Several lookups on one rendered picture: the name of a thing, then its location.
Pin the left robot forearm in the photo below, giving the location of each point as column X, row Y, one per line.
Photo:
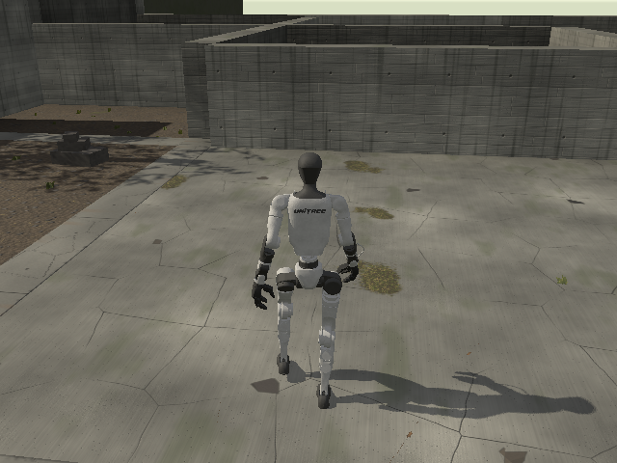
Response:
column 264, row 263

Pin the left robot upper arm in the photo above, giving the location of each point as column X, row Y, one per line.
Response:
column 278, row 204

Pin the right robot upper arm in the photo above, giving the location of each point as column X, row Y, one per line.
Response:
column 343, row 219

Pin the robot right thigh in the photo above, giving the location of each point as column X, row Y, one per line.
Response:
column 331, row 288

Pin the robot right hand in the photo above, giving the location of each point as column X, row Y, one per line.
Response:
column 344, row 268

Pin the robot left hand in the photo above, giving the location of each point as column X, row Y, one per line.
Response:
column 256, row 294

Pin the right robot forearm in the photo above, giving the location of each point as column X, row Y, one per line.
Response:
column 351, row 253

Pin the robot left shin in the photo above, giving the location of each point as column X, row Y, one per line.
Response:
column 283, row 332

